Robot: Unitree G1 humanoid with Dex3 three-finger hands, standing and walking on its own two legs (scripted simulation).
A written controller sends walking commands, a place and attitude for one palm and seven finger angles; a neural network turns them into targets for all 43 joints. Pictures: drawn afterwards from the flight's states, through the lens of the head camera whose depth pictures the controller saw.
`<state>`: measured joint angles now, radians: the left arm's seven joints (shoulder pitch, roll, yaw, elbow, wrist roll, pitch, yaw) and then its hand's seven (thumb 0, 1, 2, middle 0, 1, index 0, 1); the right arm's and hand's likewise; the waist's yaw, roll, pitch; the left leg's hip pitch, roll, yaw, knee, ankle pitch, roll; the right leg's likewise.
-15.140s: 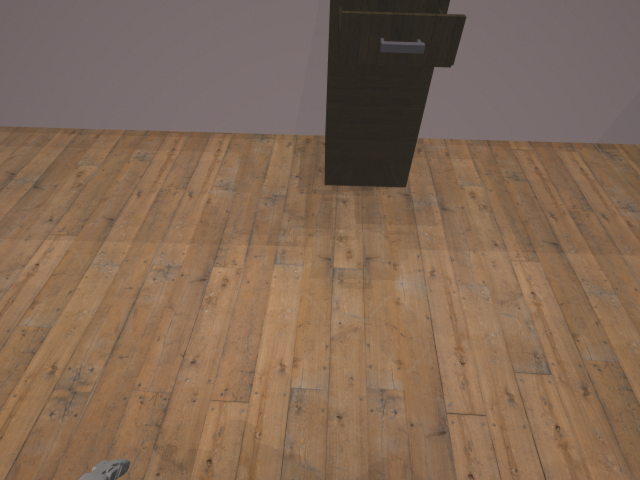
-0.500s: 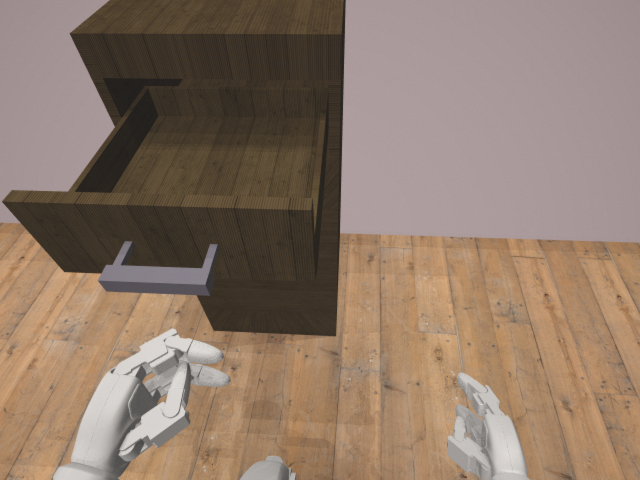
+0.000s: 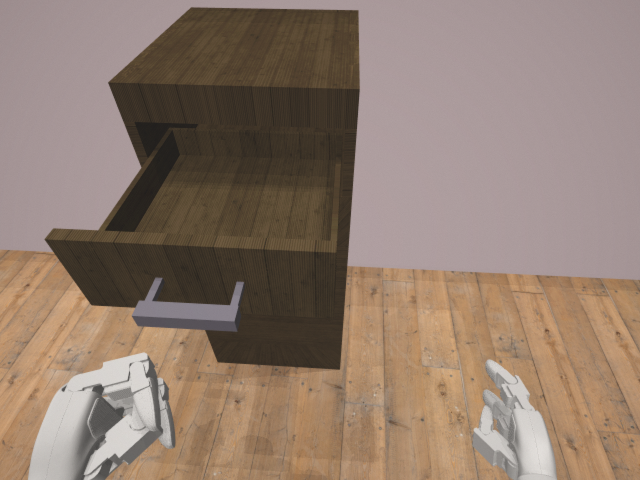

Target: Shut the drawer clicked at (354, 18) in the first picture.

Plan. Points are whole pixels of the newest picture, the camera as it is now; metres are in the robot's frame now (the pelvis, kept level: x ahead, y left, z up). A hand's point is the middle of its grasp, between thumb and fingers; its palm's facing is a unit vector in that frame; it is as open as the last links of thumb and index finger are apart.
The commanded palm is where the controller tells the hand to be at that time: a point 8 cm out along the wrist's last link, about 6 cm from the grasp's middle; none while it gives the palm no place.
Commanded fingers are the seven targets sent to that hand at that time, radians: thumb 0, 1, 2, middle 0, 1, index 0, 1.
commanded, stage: raise the hand and make a fist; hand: left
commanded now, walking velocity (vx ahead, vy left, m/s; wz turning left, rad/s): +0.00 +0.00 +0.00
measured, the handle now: (193, 301) +0.31 +0.20 +0.07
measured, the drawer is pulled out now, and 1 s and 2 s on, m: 0.29 0.29 0.29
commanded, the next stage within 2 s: bring the fist close to the handle in 0.70 s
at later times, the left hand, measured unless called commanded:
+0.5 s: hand (153, 411) +0.15 +0.16 +0.15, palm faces +0.04 -0.99 -0.10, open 3.2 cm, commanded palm +0.09 +0.21 +0.17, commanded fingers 0.00 0.90 0.90 -1.40 -1.60 -1.40 -1.60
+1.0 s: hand (163, 404) +0.16 +0.16 +0.14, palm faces +0.08 -0.99 -0.09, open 3.3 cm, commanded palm +0.11 +0.21 +0.15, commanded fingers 0.00 0.90 0.90 -1.40 -1.60 -1.40 -1.60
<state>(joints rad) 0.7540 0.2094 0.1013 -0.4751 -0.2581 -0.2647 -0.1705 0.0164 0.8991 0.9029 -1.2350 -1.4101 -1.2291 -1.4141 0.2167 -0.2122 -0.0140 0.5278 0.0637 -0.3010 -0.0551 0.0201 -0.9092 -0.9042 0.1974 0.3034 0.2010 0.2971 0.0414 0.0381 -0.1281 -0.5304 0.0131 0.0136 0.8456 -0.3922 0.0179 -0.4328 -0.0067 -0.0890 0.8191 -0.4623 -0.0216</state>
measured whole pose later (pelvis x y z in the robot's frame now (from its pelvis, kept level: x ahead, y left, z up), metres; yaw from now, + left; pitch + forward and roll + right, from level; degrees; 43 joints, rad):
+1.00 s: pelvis +0.01 -0.03 +0.02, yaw +1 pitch +0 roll +0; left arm 0.65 0.23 0.18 -0.44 -0.30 -0.08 -0.23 0.01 0.90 0.90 -1.41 -1.60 -1.40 -1.60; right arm 0.24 -0.23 0.04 0.60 0.07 -0.38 -0.08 0.02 -0.91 -0.90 0.20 0.30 0.20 0.30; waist 0.06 0.07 -0.10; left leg -0.38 0.03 -0.01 0.71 -0.34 -0.02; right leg -0.28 0.02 -0.11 0.68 -0.41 -0.05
